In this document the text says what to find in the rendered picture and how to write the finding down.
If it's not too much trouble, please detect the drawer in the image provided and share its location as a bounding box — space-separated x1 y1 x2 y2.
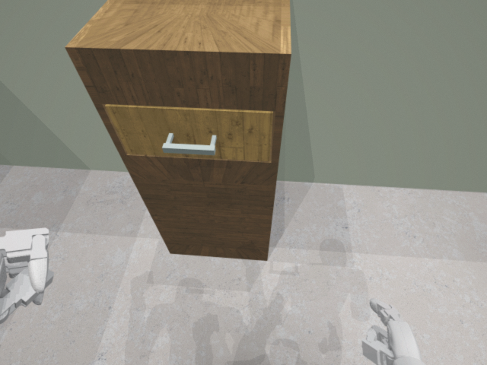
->
105 104 273 161

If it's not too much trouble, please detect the cabinet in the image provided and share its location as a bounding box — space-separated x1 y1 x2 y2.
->
65 0 291 261

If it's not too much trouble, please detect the right robot hand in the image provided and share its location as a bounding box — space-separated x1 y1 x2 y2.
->
362 298 422 365

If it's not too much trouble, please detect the left robot hand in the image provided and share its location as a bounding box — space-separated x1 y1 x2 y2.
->
0 228 54 324

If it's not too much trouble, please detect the handle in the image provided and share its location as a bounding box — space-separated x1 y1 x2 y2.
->
162 133 217 155

